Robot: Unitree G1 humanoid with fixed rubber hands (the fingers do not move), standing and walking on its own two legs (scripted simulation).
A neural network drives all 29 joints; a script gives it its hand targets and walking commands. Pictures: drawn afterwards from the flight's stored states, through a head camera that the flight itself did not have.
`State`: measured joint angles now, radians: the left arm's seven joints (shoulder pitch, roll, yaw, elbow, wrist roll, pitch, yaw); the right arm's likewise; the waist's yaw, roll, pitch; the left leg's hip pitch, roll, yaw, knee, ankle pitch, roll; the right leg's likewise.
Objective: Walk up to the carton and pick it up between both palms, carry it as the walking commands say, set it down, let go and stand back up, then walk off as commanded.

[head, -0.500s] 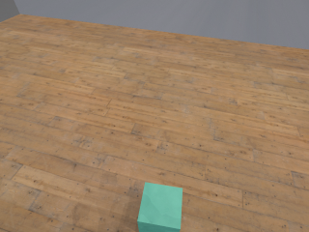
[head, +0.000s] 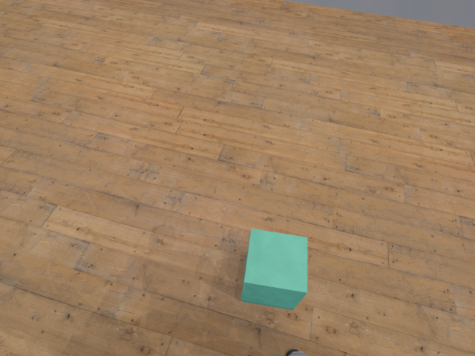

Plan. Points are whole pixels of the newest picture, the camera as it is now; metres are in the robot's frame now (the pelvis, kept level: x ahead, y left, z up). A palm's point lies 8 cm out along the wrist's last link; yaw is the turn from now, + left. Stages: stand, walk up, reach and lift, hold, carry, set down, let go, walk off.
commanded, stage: walk off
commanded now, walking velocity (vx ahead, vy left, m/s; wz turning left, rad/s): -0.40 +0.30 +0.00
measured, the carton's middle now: (272, 270) +0.49 -0.13 -0.63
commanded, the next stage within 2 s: none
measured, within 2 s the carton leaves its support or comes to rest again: neither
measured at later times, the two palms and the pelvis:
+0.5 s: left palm out of the picture -0.13 +0.44 -0.07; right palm out of the picture -0.12 -0.14 -0.14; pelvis -0.17 +0.13 +0.02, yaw -4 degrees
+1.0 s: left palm out of the picture -0.28 +0.59 -0.12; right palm out of the picture -0.25 +0.04 -0.09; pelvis -0.34 +0.31 +0.01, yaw -5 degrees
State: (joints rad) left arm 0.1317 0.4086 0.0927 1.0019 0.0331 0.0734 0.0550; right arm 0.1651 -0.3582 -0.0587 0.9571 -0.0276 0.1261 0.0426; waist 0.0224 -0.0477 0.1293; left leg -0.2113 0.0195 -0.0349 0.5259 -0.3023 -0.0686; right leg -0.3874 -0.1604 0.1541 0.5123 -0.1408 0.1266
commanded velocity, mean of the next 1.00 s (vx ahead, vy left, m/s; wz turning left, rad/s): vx -0.40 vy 0.30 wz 0.00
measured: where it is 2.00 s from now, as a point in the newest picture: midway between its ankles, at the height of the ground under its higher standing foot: outside the picture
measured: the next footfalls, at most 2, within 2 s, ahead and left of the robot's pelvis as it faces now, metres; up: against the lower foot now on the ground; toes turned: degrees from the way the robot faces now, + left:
right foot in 0.30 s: -0.12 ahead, +0.00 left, +0.00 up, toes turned -9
left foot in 0.74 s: -0.24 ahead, +0.42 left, +0.00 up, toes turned -3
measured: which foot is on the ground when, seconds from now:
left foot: down 0.00-0.30, up 0.32-0.72, down 0.74-1.00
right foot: up 0.00-0.28, down 0.30-0.74, up 0.76-1.00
